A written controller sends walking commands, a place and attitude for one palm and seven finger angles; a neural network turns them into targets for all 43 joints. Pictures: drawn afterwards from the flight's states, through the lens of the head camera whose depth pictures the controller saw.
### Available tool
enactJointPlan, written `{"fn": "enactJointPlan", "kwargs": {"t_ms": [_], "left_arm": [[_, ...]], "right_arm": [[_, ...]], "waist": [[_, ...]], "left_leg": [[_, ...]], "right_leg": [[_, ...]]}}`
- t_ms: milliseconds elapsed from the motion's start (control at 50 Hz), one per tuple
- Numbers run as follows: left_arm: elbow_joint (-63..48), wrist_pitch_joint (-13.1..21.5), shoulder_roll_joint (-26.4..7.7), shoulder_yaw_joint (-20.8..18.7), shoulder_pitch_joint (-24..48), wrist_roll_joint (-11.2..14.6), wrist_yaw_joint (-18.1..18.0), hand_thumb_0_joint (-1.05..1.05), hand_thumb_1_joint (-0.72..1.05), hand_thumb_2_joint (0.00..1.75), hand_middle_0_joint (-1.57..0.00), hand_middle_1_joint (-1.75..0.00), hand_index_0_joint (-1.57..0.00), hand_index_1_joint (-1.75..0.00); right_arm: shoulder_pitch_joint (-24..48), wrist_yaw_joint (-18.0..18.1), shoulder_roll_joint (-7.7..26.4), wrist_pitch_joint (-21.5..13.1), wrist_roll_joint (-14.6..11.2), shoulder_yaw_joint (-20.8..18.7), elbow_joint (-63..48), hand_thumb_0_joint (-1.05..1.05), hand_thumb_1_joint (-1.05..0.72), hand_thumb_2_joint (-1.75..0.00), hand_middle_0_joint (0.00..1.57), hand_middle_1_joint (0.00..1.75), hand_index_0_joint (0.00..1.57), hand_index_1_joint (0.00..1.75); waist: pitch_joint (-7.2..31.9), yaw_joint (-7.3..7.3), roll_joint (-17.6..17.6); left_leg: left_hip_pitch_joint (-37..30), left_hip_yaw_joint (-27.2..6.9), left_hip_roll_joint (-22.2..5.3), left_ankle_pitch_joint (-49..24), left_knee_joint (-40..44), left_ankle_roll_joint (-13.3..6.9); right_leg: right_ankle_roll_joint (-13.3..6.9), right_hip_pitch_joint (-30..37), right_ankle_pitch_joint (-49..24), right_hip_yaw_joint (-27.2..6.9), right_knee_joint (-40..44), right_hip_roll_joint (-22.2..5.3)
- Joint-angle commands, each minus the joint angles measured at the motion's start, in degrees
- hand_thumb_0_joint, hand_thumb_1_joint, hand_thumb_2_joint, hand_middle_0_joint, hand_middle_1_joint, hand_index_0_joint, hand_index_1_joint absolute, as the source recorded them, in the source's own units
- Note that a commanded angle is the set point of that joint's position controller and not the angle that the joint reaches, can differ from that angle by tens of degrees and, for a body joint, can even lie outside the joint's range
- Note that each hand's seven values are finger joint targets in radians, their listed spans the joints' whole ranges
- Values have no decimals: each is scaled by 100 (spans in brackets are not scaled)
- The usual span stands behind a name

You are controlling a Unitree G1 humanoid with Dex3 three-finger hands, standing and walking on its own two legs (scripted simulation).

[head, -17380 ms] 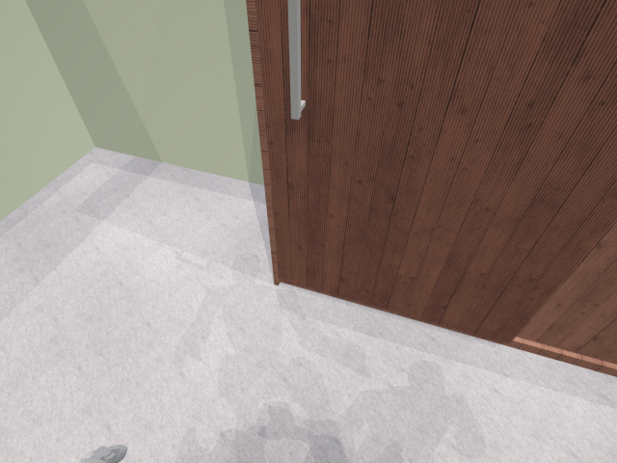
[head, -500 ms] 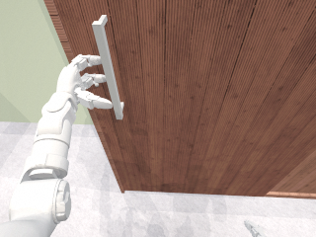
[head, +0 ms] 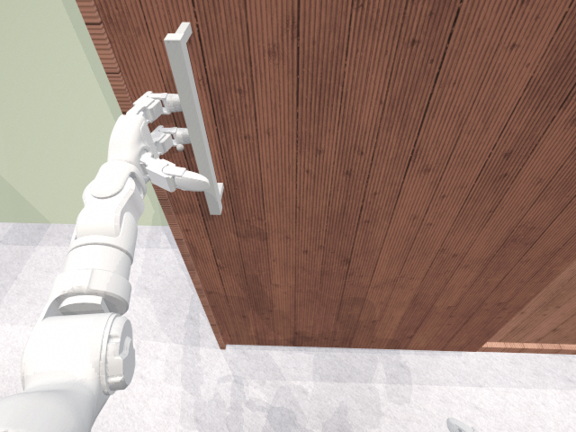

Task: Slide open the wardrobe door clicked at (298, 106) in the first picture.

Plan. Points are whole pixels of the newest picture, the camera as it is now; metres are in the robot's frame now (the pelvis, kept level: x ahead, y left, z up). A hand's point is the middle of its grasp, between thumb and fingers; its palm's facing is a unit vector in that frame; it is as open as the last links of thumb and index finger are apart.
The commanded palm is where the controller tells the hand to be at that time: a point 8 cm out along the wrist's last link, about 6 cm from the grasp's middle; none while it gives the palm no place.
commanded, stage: slide the fingers in behind the handle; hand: left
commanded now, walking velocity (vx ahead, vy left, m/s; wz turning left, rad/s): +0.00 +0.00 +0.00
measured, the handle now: (202, 134) +0.49 +0.14 +0.18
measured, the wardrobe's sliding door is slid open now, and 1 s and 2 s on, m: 0.00 0.00 0.00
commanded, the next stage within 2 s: grip the handle and tug to test in 1.66 s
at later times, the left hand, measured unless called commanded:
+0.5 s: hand (191, 150) +0.43 +0.14 +0.19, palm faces -0.02 -1.00 -0.01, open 14.0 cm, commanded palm +0.41 +0.19 +0.18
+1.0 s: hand (202, 150) +0.44 +0.13 +0.18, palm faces -0.03 -1.00 +0.02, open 14.0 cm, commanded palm +0.41 +0.18 +0.18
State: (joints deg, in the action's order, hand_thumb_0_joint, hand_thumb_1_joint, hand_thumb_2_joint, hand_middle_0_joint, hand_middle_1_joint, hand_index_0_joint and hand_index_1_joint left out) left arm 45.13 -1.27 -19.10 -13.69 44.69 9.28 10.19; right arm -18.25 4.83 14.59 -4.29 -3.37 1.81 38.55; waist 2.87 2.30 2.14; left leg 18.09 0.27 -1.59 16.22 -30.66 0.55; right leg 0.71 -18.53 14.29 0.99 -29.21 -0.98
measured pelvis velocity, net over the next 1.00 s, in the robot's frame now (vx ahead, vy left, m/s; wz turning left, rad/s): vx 0.01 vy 0.00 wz -0.01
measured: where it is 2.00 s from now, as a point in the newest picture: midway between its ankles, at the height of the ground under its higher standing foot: outside the picture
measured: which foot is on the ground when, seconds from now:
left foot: down 0.00-1.00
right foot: down 0.00-1.00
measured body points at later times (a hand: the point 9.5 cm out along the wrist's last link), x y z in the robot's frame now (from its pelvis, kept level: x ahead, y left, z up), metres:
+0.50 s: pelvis +0.00 +0.00 +0.00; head +0.00 -0.01 +0.45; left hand +0.43 +0.19 +0.19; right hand +0.13 -0.25 -0.10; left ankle -0.01 +0.13 -0.73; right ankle +0.01 -0.13 -0.73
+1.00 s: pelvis +0.01 +0.00 +0.00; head +0.01 -0.01 +0.45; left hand +0.44 +0.18 +0.18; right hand +0.12 -0.25 -0.11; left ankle -0.01 +0.13 -0.73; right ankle +0.01 -0.13 -0.73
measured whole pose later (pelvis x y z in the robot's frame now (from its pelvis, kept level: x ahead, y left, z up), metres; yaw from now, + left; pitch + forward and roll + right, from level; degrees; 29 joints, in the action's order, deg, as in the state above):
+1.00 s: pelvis +0.01 +0.00 +0.00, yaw -1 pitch +3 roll +0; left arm 38.6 -4.3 -14.6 -12.0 41.3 9.3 6.6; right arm -16.2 4.6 13.9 -2.8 -3.0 1.9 37.9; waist 3.1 2.0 2.0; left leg 16.2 0.8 -1.9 16.4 -29.6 0.7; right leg 0.6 -17.1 14.4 0.5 -28.5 -0.6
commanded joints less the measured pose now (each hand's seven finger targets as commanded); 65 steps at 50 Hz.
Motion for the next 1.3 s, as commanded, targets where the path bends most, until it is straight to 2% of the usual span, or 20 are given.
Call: {"fn": "enactJointPlan", "kwargs": {"t_ms": [0, 100, 200, 300, 320, 400, 540, 660, 760, 800, 820, 860, 900, 940, 1020, 1100, 1160, 1180, 1220, 1280], "left_arm": [[-1391, 475, -1265, -340, 2730, 102, -4, 0, -50, 30, -30, -120, -30, -120], [-1402, 412, -1052, -191, 2627, 91, -15, 0, -50, 30, -30, -120, -30, -120], [-1931, 349, -786, -35, 2530, 120, -106, 0, -50, 30, -30, -120, -30, -120], [-1986, 235, -910, -181, 2405, 103, -238, 0, -50, 30, -30, -120, -30, -120], [-2088, 227, -898, -159, 2540, 71, -278, 0, -50, 30, -30, -120, -30, -120], [-2099, 147, -840, -164, 2241, 17, -327, 0, -50, 30, -30, -120, -30, -120], [-2061, -36, -673, -46, 2298, 99, -258, 0, -50, 30, -30, -120, -30, -120], [-2250, 51, -521, 137, 2589, 93, -292, 0, -50, 30, -30, -120, -30, -120], [-2053, 74, -647, 26, 2664, 71, -364, 0, -50, 30, -30, -120, -30, -120], [-1990, 73, -705, -65, 2438, 64, -392, 0, -50, 30, -30, -120, -30, -120], [-1970, 56, -526, 86, 2476, 63, -384, 0, -50, 30, -30, -120, -30, -120], [-1857, 38, -599, 10, 2564, 67, -410, 0, -50, 30, -30, -120, -30, -120], [-1861, 77, -900, -291, 2352, 65, -446, 0, -50, 30, -30, -120, -30, -120], [-2061, 124, -694, -145, 2327, 82, -419, 0, -50, 30, -30, -120, -30, -120], [-2214, 182, -782, -236, 2095, 76, -395, 0, -50, 30, -30, -120, -30, -120], [-2532, 104, -290, 225, 2067, 61, -364, 0, -50, 30, -30, -120, -30, -120], [-2779, -11, -48, 412, 2249, 104, -399, 0, -50, 30, -30, -120, -30, -120], [-2669, -86, 17, 416, 2140, 131, -413, 0, -50, 30, -30, -120, -30, -120], [-2535, -175, -268, 165, 2141, 138, -503, 0, -50, 30, -30, -120, -30, -120], [-2465, -249, -351, 87, 2185, 63, -607, 0, -50, 30, -30, -120, -30, -120]], "right_arm": [[135, 27, 811, -285, 37, -265, -742, 0, -90, -90, 20, 30, 20, 30], [230, 18, 777, -270, 11, -246, -785, 0, -90, -90, 20, 30, 20, 30], [343, 3, 733, -282, 12, -259, -875, 0, -90, -90, 20, 30, 20, 30], [390, 14, 738, -239, 30, -243, -844, 0, -90, -90, 20, 30, 20, 30], [423, 14, 714, -238, 26, -234, -840, 0, -90, -90, 20, 30, 20, 30], [455, 1, 694, -198, 44, -242, -855, 0, -90, -90, 20, 30, 20, 30], [538, 34, 681, -147, 27, -222, -867, 0, -90, -90, 20, 30, 20, 30], [574, 44, 640, -153, 29, -209, -864, 0, -90, -90, 20, 30, 20, 30], [493, 42, 658, -155, 51, -210, -780, 0, -90, -90, 20, 30, 20, 30], [497, 30, 672, -141, 53, -231, -805, 0, -90, -90, 20, 30, 20, 30], [527, 24, 644, -144, 53, -208, -815, 0, -90, -90, 20, 30, 20, 30], [495, 22, 653, -144, 54, -214, -781, 0, -90, -90, 20, 30, 20, 30], [462, 19, 688, -119, 79, -234, -802, 0, -90, -90, 20, 30, 20, 30], [514, -1, 645, -130, 64, -223, -862, 0, -90, -90, 20, 30, 20, 30], [489, -14, 652, -131, 61, -250, -893, 0, -90, -90, 20, 30, 20, 30], [542, -48, 614, -153, 37, -269, -913, 0, -90, -90, 20, 30, 20, 30], [602, -47, 593, -175, 26, -273, -883, 0, -90, -90, 20, 30, 20, 30], [607, -41, 598, -185, 30, -268, -862, 0, -90, -90, 20, 30, 20, 30], [632, -16, 634, -149, 39, -247, -822, 0, -90, -90, 20, 30, 20, 30], [673, 3, 607, -104, 63, -211, -807, 0, -90, -90, 20, 30, 20, 30]], "waist": [[1840, 13, -236], [1513, 23, -169], [1772, -34, -48], [1686, -66, -360], [1661, -58, -179], [1763, -113, -201], [1504, -36, -393], [1636, 5, -155], [1658, 17, -233], [1725, -56, -295], [1718, -20, -257], [1602, -2, -359], [1746, -116, -426], [1858, -125, -361], [1855, -170, -388], [1780, -96, -116], [1716, -28, -61], [1654, -51, -226], [1454, -66, -336], [1420, -100, -390]], "left_leg": [[-765, -2, 143, -1359, 286, -257], [-683, 16, 139, -1241, 330, -253], [-899, 16, 130, -1411, 315, -232], [-789, 28, 134, -1390, 354, -243], [-808, 32, 131, -1423, 370, -234], [-852, 78, 145, -1600, 328, -237], [-775, 91, 158, -1401, 349, -268], [-897, 64, 171, -1357, 320, -256], [-824, 42, 173, -1371, 317, -246], [-825, 48, 171, -1425, 307, -250], [-827, 65, 170, -1430, 318, -254], [-737, 74, 168, -1319, 319, -259], [-705, 88, 175, -1424, 321, -263], [-750, 126, 177, -1554, 317, -262], [-752, 162, 157, -1716, 309, -265], [-948, 153, 139, -1828, 289, -241], [-1064, 111, 129, -1727, 313, -223], [-1009, 80, 125, -1672, 336, -220], [-880, 55, 134, -1466, 383, -236], [-800, 55, 151, -1352, 419, -232]], "right_leg": [[-196, 708, -1476, 152, 252, 206], [-195, 590, -1355, 165, 280, 199], [-203, 668, -1463, 173, 249, 200], [-182, 792, -1506, 169, 275, 200], [-191, 754, -1542, 160, 268, 189], [-196, 900, -1748, 156, 261, 179], [-169, 790, -1669, 140, 342, 178], [-184, 727, -1562, 123, 337, 179], [-179, 744, -1592, 135, 320, 179], [-185, 840, -1597, 145, 315, 176], [-175, 800, -1637, 139, 305, 168], [-159, 745, -1574, 119, 345, 175], [-172, 958, -1671, 113, 322, 171], [-178, 1036, -1874, 103, 280, 170], [-174, 1130, -2088, 110, 257, 175], [-194, 994, -2067, 163, 267, 196], [-190, 811, -1901, 181, 305, 215], [-191, 797, -1823, 207, 311, 223], [-179, 756, -1588, 195, 378, 212], [-183, 763, -1444, 181, 388, 195]]}}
